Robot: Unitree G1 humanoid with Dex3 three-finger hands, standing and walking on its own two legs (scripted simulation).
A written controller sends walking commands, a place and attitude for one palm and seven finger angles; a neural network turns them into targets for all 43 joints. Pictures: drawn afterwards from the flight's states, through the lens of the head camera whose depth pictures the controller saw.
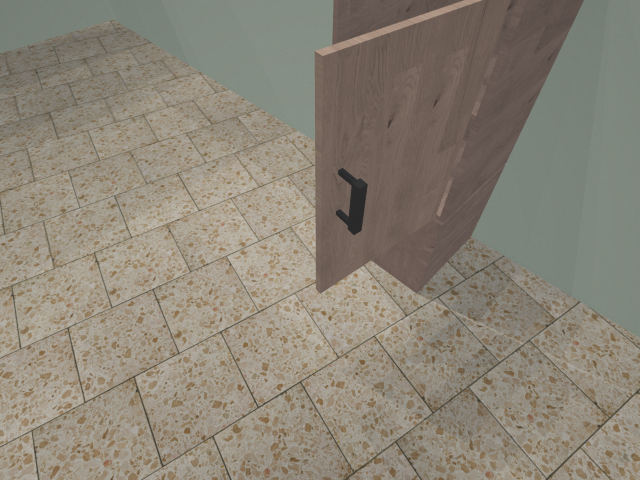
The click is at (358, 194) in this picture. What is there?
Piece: cupboard door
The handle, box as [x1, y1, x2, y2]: [336, 168, 367, 234]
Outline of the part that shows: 341,168 338,170 338,174 352,186 350,208 348,217 340,209 336,211 336,214 348,225 348,229 354,234 361,230 367,184 360,178 357,180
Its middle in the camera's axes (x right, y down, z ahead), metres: +0.05 -0.07 +0.72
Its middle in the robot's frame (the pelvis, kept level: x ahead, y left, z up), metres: +0.59 -0.02 -0.04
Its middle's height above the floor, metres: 0.75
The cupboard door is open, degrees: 82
